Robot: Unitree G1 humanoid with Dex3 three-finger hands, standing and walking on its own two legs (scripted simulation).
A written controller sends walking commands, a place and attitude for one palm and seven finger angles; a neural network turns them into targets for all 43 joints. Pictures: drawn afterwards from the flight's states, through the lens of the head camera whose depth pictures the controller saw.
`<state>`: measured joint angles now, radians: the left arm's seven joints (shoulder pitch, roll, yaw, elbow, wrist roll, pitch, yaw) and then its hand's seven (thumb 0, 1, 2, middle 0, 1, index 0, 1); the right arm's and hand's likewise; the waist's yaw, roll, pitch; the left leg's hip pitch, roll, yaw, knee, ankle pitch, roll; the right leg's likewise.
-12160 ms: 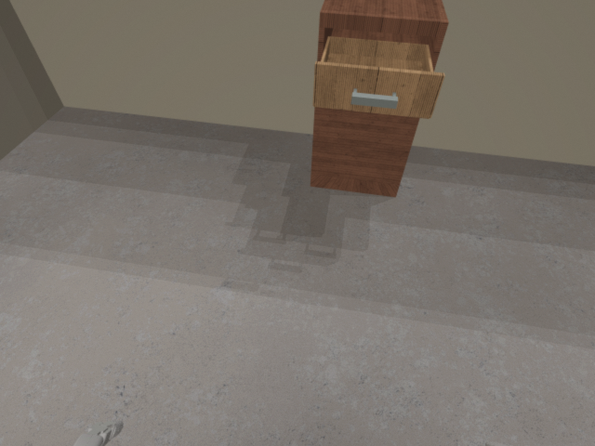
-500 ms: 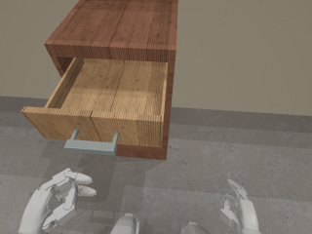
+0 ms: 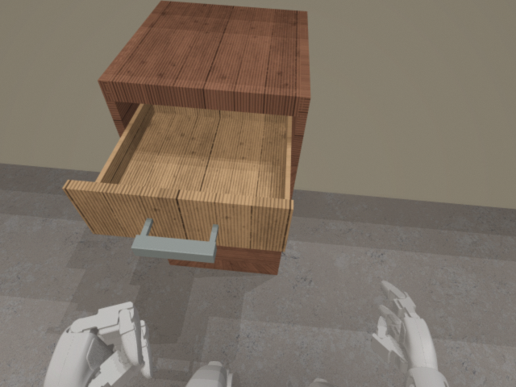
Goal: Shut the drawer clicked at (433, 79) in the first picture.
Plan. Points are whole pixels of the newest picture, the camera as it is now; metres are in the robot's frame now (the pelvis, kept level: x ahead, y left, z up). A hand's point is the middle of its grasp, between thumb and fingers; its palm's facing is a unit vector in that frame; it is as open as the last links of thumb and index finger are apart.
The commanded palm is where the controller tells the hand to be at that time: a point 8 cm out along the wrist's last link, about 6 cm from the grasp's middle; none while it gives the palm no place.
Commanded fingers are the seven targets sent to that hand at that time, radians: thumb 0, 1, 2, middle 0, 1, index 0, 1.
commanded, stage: raise the hand and make a fist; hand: left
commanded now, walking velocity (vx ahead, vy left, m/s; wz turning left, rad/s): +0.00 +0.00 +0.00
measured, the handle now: (178, 237) +0.36 +0.17 +0.00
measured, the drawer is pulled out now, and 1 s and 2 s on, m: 0.24 0.24 0.24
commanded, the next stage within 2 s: bring the fist close to the handle in 0.68 s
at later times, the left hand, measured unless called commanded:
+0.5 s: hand (158, 348) +0.16 +0.13 +0.09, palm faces -0.01 -1.00 -0.04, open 3.2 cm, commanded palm +0.11 +0.19 +0.10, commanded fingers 0.00 0.90 0.90 -1.40 -1.60 -1.40 -1.60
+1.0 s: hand (159, 344) +0.17 +0.14 +0.08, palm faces +0.02 -1.00 -0.04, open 3.2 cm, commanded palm +0.13 +0.19 +0.08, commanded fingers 0.00 0.90 0.90 -1.40 -1.60 -1.40 -1.60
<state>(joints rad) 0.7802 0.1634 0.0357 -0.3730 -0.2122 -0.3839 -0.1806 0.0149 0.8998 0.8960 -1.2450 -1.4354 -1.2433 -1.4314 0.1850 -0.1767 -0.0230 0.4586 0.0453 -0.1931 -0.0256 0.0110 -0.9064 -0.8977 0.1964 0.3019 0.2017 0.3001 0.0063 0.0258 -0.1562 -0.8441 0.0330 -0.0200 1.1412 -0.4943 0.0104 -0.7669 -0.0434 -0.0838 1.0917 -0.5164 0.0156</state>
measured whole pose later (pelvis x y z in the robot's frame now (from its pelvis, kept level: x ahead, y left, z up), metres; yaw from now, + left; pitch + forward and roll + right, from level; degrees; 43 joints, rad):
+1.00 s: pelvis +0.03 -0.03 +0.00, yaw +1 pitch +13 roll -2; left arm 0.79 0.17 0.07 -0.32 -0.24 -0.39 -0.23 0.01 0.90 0.90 -1.40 -1.60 -1.39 -1.59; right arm 0.21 -0.20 -0.02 0.45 0.05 -0.13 -0.05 0.01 -0.91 -0.90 0.20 0.30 0.20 0.30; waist 0.01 0.03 -0.17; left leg -0.83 0.04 -0.05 1.12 -0.52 -0.03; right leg -0.76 -0.03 -0.11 1.09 -0.56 -0.02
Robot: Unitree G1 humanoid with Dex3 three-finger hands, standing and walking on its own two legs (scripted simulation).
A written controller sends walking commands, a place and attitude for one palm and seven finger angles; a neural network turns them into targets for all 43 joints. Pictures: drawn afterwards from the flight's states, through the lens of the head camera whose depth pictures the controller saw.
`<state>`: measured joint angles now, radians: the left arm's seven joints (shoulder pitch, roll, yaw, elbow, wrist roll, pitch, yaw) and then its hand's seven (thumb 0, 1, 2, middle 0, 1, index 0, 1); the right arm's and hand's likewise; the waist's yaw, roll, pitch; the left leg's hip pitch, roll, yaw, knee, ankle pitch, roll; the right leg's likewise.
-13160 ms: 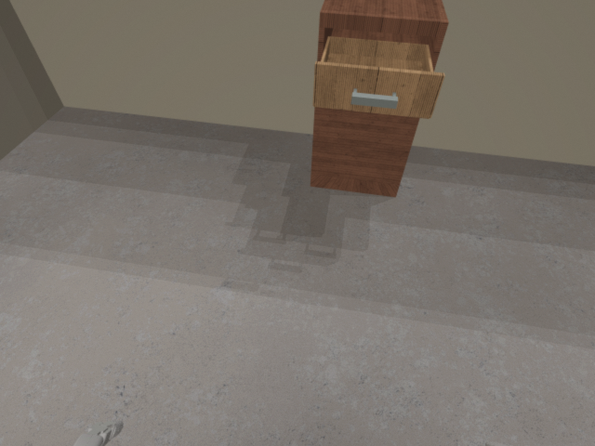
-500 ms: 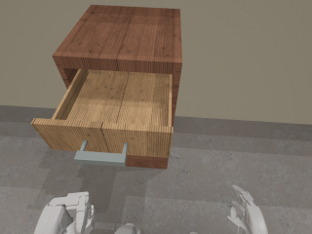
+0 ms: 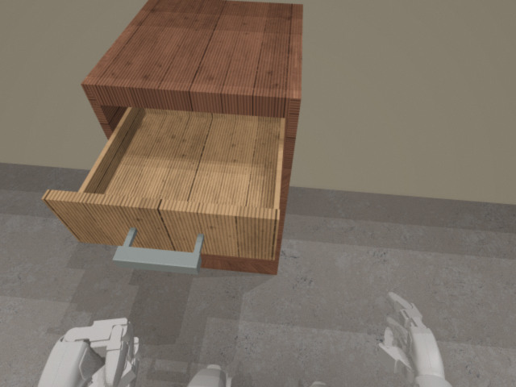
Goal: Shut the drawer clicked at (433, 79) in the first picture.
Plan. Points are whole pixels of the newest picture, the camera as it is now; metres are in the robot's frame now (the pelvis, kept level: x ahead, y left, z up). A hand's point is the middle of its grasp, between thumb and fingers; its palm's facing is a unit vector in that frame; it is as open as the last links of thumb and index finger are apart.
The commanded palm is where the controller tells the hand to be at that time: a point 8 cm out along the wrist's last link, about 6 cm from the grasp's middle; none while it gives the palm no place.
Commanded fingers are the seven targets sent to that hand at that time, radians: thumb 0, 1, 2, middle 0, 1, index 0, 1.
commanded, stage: bring the fist close to the handle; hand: left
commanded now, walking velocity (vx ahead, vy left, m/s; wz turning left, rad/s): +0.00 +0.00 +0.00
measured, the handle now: (162, 248) +0.34 +0.19 +0.00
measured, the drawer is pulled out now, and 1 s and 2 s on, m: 0.24 0.24 0.23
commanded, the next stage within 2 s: push the drawer shut in 1.18 s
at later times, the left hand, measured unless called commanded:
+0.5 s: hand (152, 349) +0.17 +0.16 +0.02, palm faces -0.04 -1.00 -0.03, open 3.2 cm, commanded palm +0.16 +0.21 +0.03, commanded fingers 0.00 0.90 0.90 -1.40 -1.60 -1.40 -1.60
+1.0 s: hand (167, 330) +0.20 +0.15 +0.00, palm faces -0.06 -1.00 -0.02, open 3.3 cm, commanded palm +0.18 +0.20 +0.00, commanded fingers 0.00 0.90 0.90 -1.40 -1.60 -1.40 -1.60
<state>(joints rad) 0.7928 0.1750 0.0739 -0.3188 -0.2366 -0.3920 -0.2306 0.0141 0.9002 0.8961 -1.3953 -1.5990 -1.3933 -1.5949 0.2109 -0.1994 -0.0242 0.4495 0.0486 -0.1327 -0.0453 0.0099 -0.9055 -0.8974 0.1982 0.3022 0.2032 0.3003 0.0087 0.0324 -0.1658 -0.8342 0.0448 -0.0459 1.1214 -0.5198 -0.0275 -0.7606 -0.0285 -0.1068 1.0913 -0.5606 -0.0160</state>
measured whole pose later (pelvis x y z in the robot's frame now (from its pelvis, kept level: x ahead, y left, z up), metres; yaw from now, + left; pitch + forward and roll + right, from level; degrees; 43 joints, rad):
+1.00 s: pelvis -0.02 +0.02 -0.05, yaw -2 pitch +21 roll -3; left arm 0.50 0.17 -0.01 -0.19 -0.14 -0.42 -0.08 0.02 0.90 0.90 -1.39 -1.60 -1.39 -1.60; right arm 0.19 -0.20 0.00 0.44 0.00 -0.06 -0.01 0.01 -0.91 -0.90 0.20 0.30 0.20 0.30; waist -0.03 0.02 -0.19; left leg -1.13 0.04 -0.03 1.35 -0.58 0.00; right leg -1.06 -0.04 -0.08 1.31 -0.61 0.00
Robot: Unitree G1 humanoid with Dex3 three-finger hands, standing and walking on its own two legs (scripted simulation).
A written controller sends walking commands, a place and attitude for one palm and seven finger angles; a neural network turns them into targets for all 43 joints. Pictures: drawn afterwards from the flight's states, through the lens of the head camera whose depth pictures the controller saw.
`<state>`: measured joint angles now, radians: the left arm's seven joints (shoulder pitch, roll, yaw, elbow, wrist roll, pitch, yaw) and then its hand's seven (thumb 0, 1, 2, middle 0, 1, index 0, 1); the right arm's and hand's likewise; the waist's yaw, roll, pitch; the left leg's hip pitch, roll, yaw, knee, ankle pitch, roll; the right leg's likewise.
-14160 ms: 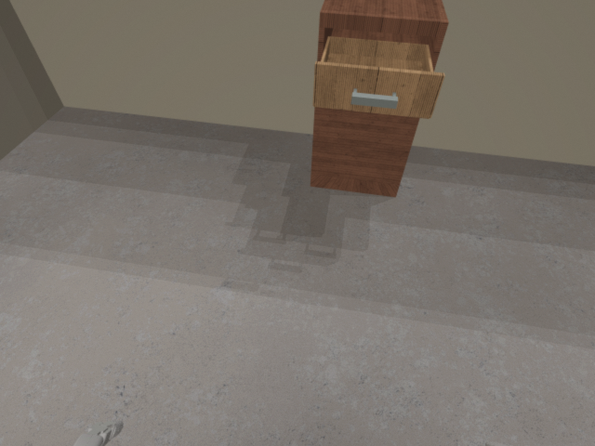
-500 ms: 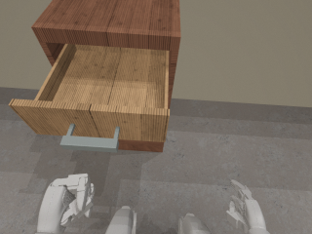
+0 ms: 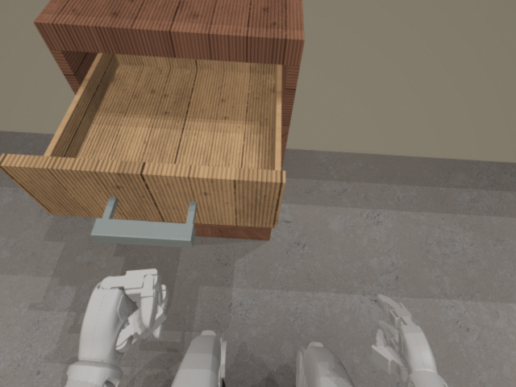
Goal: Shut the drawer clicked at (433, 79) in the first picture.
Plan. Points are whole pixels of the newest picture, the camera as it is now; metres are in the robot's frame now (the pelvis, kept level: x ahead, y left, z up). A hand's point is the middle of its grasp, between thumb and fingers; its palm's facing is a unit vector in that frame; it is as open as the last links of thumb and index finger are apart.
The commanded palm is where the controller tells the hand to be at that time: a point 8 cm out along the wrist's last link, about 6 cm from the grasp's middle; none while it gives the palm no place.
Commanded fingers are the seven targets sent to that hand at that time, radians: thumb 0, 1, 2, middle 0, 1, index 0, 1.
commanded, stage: bring the fist close to the handle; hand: left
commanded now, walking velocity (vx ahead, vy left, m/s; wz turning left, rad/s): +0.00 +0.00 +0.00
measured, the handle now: (149, 219) +0.35 +0.18 +0.04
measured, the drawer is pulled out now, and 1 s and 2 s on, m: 0.24 0.23 0.10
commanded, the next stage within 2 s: push the drawer shut in 0.18 s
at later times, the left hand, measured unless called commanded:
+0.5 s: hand (165, 301) +0.23 +0.14 +0.04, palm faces -0.02 -1.00 -0.05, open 3.2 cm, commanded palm +0.22 +0.19 +0.05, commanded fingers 0.00 0.90 0.90 -1.40 -1.60 -1.40 -1.60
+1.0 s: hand (167, 266) +0.28 +0.14 +0.04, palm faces -0.03 -1.00 -0.04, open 3.2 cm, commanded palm +0.28 +0.19 +0.05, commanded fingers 0.00 0.90 0.90 -1.40 -1.60 -1.40 -1.60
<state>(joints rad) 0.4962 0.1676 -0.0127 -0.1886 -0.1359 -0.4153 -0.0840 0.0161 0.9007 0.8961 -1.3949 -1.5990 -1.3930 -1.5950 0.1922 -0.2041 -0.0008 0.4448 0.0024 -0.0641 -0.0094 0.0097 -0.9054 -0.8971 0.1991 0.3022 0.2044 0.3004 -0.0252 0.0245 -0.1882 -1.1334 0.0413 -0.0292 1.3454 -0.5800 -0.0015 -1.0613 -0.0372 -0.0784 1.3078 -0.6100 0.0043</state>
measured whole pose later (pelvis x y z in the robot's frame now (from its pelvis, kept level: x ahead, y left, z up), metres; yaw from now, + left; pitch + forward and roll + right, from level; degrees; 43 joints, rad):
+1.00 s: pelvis +0.00 +0.00 +0.00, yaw +0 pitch +21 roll -3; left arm 0.16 0.20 0.06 0.09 -0.16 -0.42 -0.10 0.01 0.85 0.91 -1.40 -1.60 -1.39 -1.59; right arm 0.20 -0.25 0.01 0.52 0.00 -0.07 -0.02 0.01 -0.91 -0.90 0.20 0.30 0.20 0.30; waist -0.04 0.02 -0.17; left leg -1.13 0.04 -0.04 1.31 -0.55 -0.01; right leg -1.06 -0.03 -0.08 1.28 -0.59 0.00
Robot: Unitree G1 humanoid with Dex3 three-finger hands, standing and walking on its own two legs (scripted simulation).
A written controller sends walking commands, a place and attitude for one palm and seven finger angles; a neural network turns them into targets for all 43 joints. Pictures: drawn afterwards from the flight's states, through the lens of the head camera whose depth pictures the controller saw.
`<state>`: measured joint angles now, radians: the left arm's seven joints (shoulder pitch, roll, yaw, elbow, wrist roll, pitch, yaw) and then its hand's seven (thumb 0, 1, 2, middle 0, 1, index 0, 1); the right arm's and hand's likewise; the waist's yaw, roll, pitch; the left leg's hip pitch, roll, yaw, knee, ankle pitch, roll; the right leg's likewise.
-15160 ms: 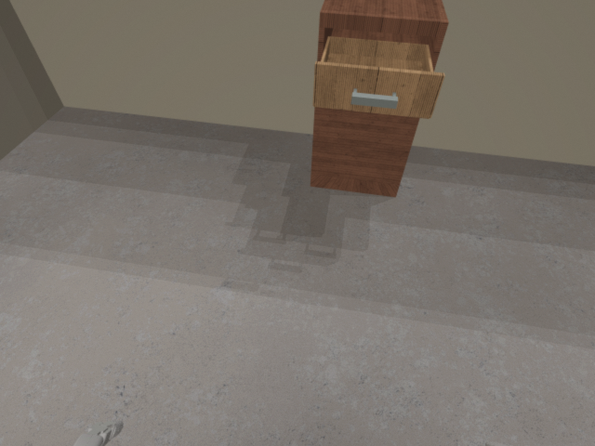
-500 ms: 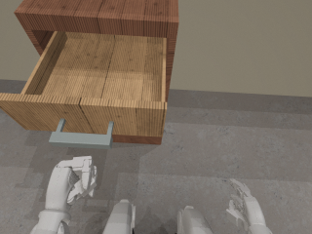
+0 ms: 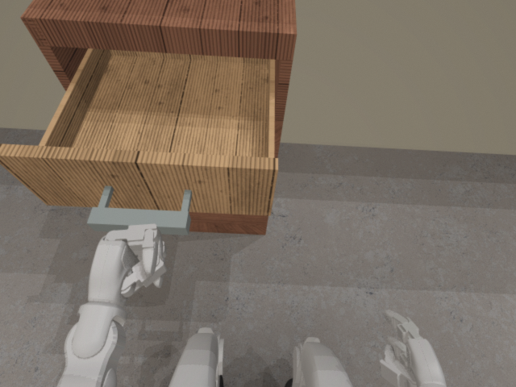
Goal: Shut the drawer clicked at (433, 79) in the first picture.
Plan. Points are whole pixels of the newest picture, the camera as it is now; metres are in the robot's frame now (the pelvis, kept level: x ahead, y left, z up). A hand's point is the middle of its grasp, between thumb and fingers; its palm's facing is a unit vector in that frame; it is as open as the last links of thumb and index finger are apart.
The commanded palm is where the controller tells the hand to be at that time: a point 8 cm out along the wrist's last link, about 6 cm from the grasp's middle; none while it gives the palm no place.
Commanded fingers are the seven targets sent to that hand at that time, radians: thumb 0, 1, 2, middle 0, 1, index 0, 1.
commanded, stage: push the drawer shut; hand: left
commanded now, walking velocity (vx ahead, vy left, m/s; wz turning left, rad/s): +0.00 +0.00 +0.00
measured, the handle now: (144, 207) +0.37 +0.19 +0.04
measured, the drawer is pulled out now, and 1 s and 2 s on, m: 0.23 0.10 0.00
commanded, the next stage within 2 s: none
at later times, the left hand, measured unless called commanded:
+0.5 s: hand (172, 219) +0.35 +0.14 +0.03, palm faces -0.03 -1.00 -0.04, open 3.3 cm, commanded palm +0.35 +0.20 +0.04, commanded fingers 0.00 0.90 0.90 -1.40 -1.60 -1.40 -1.60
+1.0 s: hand (176, 180) +0.42 +0.15 +0.04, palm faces -0.02 -1.00 -0.04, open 3.3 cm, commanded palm +0.40 +0.20 +0.04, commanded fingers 0.00 0.90 0.90 -1.40 -1.60 -1.40 -1.60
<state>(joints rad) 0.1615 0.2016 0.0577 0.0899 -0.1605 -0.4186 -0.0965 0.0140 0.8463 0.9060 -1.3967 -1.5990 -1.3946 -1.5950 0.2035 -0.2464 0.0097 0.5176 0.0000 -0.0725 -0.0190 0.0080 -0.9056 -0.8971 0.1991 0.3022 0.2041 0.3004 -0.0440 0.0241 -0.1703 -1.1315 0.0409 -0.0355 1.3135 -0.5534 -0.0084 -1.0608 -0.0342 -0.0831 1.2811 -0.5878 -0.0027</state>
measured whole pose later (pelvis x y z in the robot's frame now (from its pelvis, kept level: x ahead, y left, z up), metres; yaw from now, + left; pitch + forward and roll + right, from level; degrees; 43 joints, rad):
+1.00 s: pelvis +0.00 +0.00 +0.01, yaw -1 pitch +23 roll -2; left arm -0.43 0.26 0.22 0.68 -0.14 -0.45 -0.12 0.04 0.84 0.89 -1.40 -1.60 -1.39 -1.59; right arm 0.26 -0.24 0.01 0.61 0.00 0.01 -0.01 0.00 -0.91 -0.90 0.20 0.30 0.20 0.30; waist -0.10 0.02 -0.15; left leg -1.13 0.05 -0.01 1.25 -0.52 -0.01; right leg -1.08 -0.02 -0.05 1.23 -0.55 0.00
